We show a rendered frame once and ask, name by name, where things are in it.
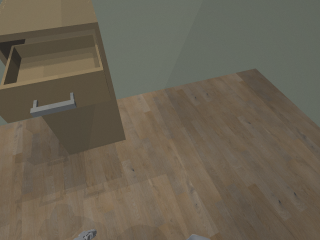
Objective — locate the handle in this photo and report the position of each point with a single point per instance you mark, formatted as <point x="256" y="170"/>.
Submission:
<point x="53" y="108"/>

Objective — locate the cabinet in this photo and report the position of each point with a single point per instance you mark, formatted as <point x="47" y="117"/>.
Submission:
<point x="29" y="21"/>

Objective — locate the drawer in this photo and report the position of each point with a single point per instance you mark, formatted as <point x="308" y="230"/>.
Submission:
<point x="48" y="71"/>

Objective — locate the robot left hand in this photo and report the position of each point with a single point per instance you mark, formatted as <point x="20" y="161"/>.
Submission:
<point x="87" y="235"/>

